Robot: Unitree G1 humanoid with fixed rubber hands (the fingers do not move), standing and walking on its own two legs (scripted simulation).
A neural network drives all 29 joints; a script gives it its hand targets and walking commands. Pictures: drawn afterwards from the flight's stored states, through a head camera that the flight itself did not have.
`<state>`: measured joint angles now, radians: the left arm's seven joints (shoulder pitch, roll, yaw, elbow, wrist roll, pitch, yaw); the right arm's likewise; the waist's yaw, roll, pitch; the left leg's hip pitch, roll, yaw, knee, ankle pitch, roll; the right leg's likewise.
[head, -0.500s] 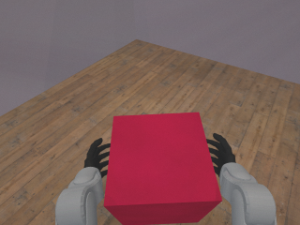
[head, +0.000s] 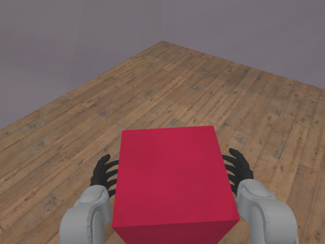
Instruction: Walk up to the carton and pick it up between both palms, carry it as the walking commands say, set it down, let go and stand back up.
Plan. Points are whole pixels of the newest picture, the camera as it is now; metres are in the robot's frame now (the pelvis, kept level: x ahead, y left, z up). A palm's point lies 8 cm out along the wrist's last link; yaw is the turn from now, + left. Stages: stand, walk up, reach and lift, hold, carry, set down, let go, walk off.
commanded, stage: carry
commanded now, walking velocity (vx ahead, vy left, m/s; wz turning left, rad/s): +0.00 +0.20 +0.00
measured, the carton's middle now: (170, 192) +0.25 +0.01 +0.01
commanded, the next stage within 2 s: none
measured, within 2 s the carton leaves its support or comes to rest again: neither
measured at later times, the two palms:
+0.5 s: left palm (24, 204) +0.19 +0.30 +0.08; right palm (173, 193) +0.21 +0.01 +0.09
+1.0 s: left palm out of the picture +0.17 +0.41 +0.09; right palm (115, 220) +0.16 +0.11 +0.09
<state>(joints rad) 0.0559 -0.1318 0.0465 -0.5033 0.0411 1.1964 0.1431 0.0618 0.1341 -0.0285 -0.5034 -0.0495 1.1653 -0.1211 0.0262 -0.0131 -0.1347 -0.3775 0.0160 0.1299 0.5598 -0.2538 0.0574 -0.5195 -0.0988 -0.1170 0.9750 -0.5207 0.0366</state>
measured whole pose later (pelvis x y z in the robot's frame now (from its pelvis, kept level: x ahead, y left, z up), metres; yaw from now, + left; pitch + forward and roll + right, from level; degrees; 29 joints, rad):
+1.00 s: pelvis -0.06 +0.27 +0.00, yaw -1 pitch +3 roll +0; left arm 0.07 -0.13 0.03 -0.49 0.03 1.18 0.14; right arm 0.07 0.13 -0.05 -0.54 -0.04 1.19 -0.14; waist -0.01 0.02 -0.15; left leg -0.38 -0.02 0.17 0.54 -0.24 0.01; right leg -0.31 -0.08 -0.19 0.56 -0.31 0.00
